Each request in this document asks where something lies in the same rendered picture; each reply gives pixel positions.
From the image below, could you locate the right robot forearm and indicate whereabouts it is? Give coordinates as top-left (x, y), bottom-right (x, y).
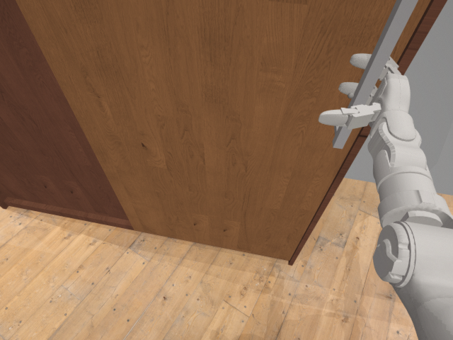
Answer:
top-left (367, 110), bottom-right (453, 229)

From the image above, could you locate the wardrobe door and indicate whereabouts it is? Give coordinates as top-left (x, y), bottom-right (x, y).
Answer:
top-left (0, 0), bottom-right (129, 220)
top-left (16, 0), bottom-right (431, 261)

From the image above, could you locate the right robot hand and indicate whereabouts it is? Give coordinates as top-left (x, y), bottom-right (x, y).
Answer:
top-left (319, 54), bottom-right (411, 130)

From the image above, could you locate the robot right upper arm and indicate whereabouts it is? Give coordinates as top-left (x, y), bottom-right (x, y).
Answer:
top-left (373, 221), bottom-right (453, 340)

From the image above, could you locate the handle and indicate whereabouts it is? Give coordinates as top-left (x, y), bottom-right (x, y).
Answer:
top-left (333, 0), bottom-right (418, 149)

